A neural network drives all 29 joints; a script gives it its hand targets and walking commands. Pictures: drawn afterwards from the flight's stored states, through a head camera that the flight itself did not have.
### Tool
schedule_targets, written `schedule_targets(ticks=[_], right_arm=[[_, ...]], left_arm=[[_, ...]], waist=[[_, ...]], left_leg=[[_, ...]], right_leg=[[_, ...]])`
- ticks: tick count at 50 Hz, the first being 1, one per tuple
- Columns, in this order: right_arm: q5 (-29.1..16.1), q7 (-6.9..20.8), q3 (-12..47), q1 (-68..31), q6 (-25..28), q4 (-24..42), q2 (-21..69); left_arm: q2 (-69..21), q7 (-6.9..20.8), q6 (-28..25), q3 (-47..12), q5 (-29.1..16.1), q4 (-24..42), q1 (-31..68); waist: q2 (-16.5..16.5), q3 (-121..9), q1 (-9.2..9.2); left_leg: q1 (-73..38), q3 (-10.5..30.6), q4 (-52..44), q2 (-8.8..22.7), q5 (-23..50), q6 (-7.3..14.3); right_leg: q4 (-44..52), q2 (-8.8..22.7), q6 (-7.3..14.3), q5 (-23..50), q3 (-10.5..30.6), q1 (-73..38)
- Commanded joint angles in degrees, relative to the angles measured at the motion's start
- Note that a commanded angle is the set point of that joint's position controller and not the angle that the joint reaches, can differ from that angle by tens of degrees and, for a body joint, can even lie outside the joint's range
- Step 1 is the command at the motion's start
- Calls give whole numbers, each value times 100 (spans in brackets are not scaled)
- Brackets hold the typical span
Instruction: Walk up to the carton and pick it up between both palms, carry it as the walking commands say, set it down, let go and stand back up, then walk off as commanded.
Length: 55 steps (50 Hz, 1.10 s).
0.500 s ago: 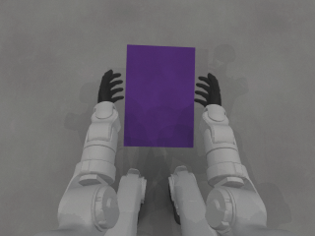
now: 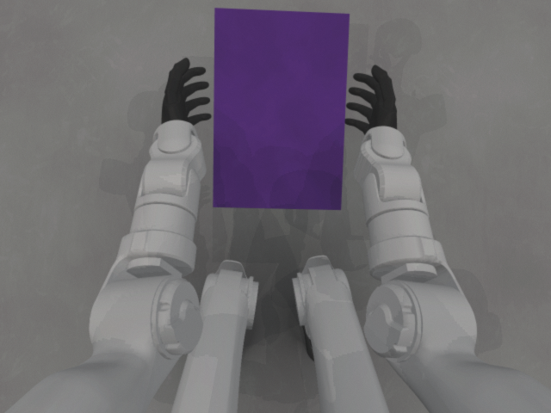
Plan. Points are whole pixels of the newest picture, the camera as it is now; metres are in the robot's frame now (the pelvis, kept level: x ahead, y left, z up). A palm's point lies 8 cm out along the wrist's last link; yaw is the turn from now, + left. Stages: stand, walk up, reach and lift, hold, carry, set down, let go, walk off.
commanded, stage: set down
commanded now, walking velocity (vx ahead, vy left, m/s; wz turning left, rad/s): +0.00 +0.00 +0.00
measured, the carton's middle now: (277, 121) +0.53 -0.01 -0.18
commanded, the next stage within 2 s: none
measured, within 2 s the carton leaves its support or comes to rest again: neither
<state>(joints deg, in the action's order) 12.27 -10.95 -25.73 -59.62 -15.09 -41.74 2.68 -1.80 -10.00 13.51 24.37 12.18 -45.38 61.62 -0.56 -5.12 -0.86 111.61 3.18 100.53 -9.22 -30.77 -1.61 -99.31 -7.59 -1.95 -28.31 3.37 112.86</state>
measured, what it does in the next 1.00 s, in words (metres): lowers itself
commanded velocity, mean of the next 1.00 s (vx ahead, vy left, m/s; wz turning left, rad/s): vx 0.00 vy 0.00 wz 0.00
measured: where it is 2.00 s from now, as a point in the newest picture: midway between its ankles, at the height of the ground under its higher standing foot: (272, 338)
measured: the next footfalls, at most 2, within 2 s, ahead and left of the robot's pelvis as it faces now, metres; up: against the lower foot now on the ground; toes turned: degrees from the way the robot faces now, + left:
none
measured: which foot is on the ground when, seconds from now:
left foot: down 0.00-1.00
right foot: down 0.00-1.00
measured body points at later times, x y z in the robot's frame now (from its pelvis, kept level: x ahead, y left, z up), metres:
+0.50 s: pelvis -0.01 +0.00 -0.06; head +0.32 +0.00 +0.25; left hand +0.54 +0.12 -0.18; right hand +0.52 -0.15 -0.18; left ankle +0.09 +0.11 -0.47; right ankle +0.11 -0.11 -0.47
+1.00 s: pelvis +0.00 +0.00 -0.11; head +0.36 +0.00 +0.16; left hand +0.56 +0.13 -0.27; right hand +0.54 -0.15 -0.27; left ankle +0.09 +0.11 -0.47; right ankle +0.11 -0.11 -0.47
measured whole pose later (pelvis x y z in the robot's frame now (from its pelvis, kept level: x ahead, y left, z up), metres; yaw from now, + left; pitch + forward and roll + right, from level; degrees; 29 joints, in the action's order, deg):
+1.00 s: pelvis +0.00 +0.00 -0.11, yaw +0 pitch +40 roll -1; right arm 5.7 -8.9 -21.9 -77.3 -14.2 -49.1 -7.2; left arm 7.6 -8.8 14.1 19.1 6.4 -51.8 79.7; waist -0.2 14.4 -0.8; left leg 126.8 1.4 122.5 -10.2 -35.8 -2.0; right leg -120.9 -8.3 -2.8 -33.2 1.4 127.8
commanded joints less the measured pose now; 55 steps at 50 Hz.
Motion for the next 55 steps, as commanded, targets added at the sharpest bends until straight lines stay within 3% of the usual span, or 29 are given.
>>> schedule_targets(ticks=[1,44,55], right_arm=[[-659,1604,2801,-3820,174,-104,5222],[-1270,1755,2832,-5512,260,-172,4190],[-1320,1794,2624,-5483,439,-525,3711]], left_arm=[[-5373,1599,-76,-2611,-601,-230,3544],[-4536,1681,-84,-2797,-1176,-211,5224],[-4006,1703,-277,-2664,-1304,-509,5247]], waist=[[17,-5841,-35],[-40,-5565,-78],[-78,-4064,-111]], left_leg=[[-2625,-393,-852,-200,1335,6],[-1734,-553,1103,-74,1707,30],[-1139,-419,1458,-31,1822,90]], right_leg=[[633,-241,9,1371,-486,-3375],[-1341,-114,30,1715,-714,-2196],[-1732,-93,136,1854,-610,-1768]])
